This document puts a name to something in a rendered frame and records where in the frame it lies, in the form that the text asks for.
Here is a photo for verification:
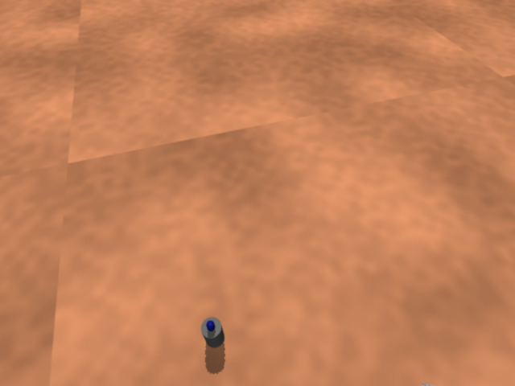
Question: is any bottle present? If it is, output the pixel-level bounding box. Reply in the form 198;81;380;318
201;317;225;348

